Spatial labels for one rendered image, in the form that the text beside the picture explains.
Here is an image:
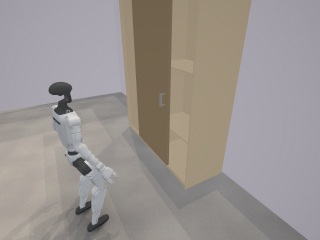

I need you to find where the wardrobe door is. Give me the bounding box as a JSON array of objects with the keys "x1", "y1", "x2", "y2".
[
  {"x1": 122, "y1": 0, "x2": 139, "y2": 132},
  {"x1": 131, "y1": 0, "x2": 173, "y2": 165}
]

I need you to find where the left robot thigh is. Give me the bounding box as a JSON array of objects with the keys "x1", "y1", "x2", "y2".
[{"x1": 65, "y1": 154, "x2": 91, "y2": 185}]

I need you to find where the humanoid robot torso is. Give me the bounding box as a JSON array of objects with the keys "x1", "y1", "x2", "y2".
[{"x1": 52, "y1": 110, "x2": 85, "y2": 168}]

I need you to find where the robot right hand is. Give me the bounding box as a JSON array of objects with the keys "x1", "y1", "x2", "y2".
[{"x1": 100, "y1": 166, "x2": 118, "y2": 185}]

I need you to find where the robot right forearm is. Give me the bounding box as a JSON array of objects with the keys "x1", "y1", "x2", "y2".
[{"x1": 78, "y1": 144, "x2": 105, "y2": 172}]

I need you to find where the right robot upper arm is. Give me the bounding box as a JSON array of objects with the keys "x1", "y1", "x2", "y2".
[{"x1": 66, "y1": 114, "x2": 87, "y2": 153}]

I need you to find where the left robot upper arm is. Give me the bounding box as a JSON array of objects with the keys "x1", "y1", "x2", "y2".
[{"x1": 51, "y1": 105, "x2": 58, "y2": 131}]

